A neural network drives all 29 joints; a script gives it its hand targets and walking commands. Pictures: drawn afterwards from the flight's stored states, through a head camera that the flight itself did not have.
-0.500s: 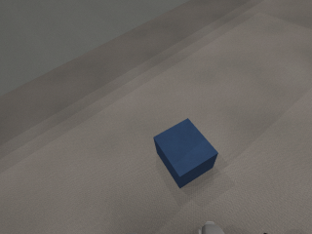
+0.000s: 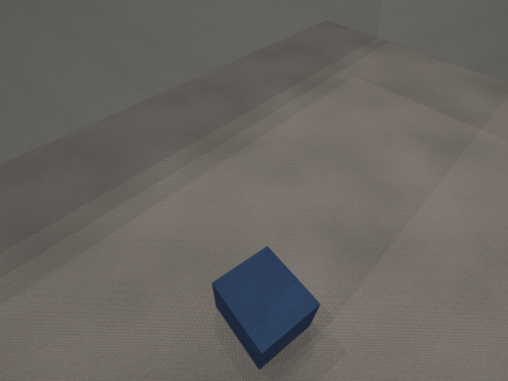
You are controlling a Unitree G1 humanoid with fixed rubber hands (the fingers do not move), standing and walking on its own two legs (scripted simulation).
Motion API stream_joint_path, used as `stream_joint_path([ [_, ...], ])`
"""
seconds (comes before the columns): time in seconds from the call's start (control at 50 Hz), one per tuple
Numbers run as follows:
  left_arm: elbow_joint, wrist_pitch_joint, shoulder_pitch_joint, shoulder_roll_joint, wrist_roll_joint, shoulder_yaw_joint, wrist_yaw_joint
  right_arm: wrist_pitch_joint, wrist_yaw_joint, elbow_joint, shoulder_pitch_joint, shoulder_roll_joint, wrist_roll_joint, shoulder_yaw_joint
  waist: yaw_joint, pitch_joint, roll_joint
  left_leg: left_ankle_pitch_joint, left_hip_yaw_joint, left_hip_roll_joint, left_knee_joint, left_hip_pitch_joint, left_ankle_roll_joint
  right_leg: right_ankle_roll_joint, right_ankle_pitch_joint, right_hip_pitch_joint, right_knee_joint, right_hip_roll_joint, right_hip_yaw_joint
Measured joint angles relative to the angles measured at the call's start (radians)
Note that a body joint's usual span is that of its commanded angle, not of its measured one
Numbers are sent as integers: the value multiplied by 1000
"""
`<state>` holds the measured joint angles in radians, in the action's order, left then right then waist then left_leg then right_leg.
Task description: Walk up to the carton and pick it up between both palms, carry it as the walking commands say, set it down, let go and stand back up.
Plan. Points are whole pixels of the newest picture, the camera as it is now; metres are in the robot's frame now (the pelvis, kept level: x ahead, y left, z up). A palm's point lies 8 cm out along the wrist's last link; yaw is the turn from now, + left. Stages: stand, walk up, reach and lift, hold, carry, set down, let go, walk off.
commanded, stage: walk up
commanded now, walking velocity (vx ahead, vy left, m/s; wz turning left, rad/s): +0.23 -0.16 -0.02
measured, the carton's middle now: (263, 305) +0.50 +0.00 -0.67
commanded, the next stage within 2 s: none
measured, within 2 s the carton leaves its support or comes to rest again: neither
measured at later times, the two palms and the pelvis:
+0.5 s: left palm out of the picture +0.08 +0.21 -0.14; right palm out of the picture +0.12 -0.31 -0.12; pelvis +0.03 -0.04 -0.01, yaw -1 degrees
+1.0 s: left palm out of the picture -0.02 +0.20 -0.14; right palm out of the picture +0.01 -0.31 -0.13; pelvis -0.05 -0.05 -0.01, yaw -4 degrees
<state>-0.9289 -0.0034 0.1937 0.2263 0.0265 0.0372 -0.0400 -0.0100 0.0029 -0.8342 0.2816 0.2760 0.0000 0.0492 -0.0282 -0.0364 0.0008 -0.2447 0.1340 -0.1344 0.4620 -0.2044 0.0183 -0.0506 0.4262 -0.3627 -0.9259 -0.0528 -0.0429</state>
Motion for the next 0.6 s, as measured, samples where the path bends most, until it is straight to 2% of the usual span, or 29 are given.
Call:
stream_joint_path([
  [0.1,2,-6,-46,0,0,0,-6,3,2,0,0,0,0,0,0,-28,0,-10,30,0,-9,0,23,0,-13,9,228,-8,29],
  [0.14,-1,-3,-46,1,0,0,-5,11,-1,-1,1,0,0,0,0,-40,-1,-37,39,-2,32,-6,31,2,-110,47,384,0,56],
  [0.16,-10,2,-48,-3,0,-2,-5,17,-2,-1,0,0,0,4,3,-50,8,-62,33,-9,90,-21,31,12,-198,52,390,3,61],
  [0.2,-29,9,-38,-6,0,-9,-3,36,-5,-1,-1,-3,0,5,3,-57,26,-151,-5,-4,266,-79,31,38,-183,59,357,7,72],
  [0.24,-46,11,-14,-6,0,-9,11,46,-6,0,-14,-5,0,5,4,-52,31,-164,-32,16,368,-127,31,53,-163,85,389,7,73],
  [0.3,-67,12,2,-6,0,-10,29,52,-6,1,-46,-5,0,5,5,-59,31,-165,-51,35,377,-153,31,58,-193,123,457,9,74],
  [0.38,-74,12,14,-7,0,-10,45,61,-3,0,-74,-5,0,5,6,-51,27,-166,-53,53,303,-150,31,60,-213,135,498,17,77],
  [0.46,-74,12,12,-7,0,-10,50,66,5,1,-80,-5,0,5,6,-45,27,-150,-54,63,145,-107,31,58,-215,135,497,37,93],
  [0.48,-74,12,12,-7,0,-10,51,66,7,0,-79,-5,0,5,7,-44,27,-107,-52,63,83,-85,31,56,-214,135,491,43,98],
  [0.52,-75,10,9,-7,0,-10,53,62,11,-1,-80,-9,0,4,6,-50,12,55,-52,65,39,-66,4,48,-205,136,466,44,99],
  [0.54,-75,4,5,-7,0,-10,53,58,12,-2,-82,-12,0,4,6,-56,1,56,-48,66,51,-63,-10,47,-205,126,423,42,100],
  [0.6,-59,-34,-23,-7,0,-2,54,50,17,-2,-82,-13,0,4,8,-78,0,32,-55,42,64,-60,-34,46,-13,42,103,72,101],
])
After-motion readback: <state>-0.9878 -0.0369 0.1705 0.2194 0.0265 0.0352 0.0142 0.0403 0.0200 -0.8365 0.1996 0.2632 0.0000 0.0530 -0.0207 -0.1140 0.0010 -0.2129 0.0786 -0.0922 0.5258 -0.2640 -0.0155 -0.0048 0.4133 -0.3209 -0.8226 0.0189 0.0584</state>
